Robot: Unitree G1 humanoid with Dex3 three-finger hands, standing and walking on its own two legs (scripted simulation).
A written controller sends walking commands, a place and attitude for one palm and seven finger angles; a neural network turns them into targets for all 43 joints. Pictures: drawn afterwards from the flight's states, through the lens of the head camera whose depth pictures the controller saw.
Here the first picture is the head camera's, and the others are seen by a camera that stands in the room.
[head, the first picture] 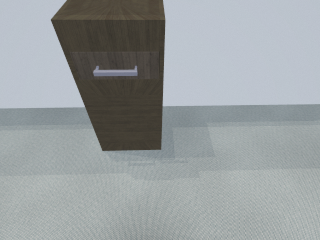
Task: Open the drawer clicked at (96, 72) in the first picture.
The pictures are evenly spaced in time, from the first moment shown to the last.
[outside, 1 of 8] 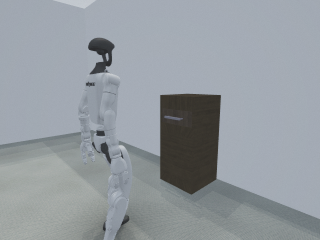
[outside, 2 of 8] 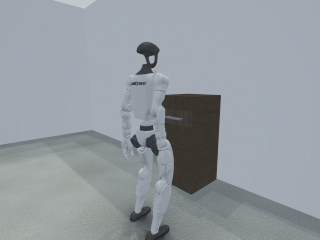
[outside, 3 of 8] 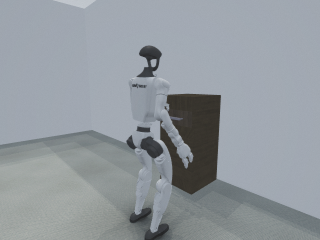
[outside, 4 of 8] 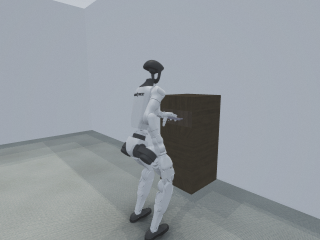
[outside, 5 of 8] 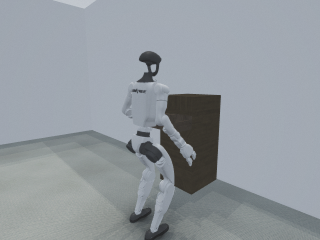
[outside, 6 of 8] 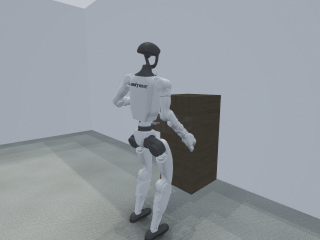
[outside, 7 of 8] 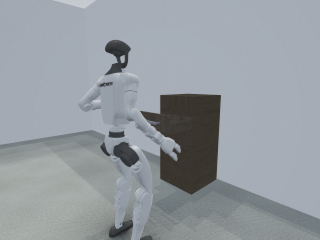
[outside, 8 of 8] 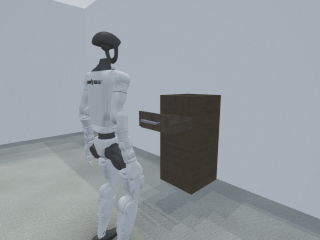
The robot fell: no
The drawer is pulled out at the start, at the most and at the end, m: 0.00 0.30 0.30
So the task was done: yes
